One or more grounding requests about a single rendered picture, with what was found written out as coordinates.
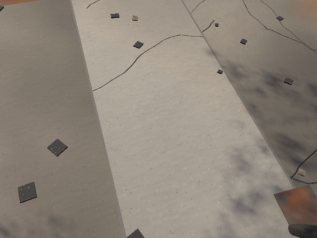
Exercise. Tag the right robot hand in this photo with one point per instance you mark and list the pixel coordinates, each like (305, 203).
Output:
(303, 230)

